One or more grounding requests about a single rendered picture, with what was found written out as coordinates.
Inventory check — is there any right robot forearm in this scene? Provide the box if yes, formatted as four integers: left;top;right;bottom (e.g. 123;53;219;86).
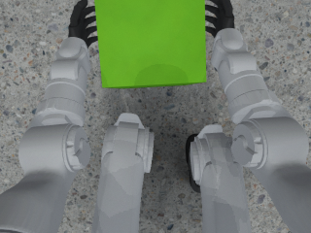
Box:
210;28;309;148

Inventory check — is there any carton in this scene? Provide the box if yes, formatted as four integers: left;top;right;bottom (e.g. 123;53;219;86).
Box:
94;0;207;89

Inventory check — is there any right robot hand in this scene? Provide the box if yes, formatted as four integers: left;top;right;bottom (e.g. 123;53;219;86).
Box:
205;0;235;39

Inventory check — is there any robot right foot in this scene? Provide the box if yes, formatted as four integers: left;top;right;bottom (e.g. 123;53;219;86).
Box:
186;134;201;193

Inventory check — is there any left robot hand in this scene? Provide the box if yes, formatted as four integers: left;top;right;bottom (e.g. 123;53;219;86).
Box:
68;0;98;49

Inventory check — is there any robot left upper arm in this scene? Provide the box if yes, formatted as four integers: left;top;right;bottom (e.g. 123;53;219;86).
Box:
0;123;91;233

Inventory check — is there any left robot forearm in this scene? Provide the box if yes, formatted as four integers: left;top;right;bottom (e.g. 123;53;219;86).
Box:
18;37;91;168

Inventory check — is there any robot right upper arm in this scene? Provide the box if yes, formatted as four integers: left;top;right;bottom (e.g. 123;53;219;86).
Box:
231;116;311;233

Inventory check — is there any left robot thigh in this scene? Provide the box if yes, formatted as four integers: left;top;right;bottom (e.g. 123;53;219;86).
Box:
90;121;155;233

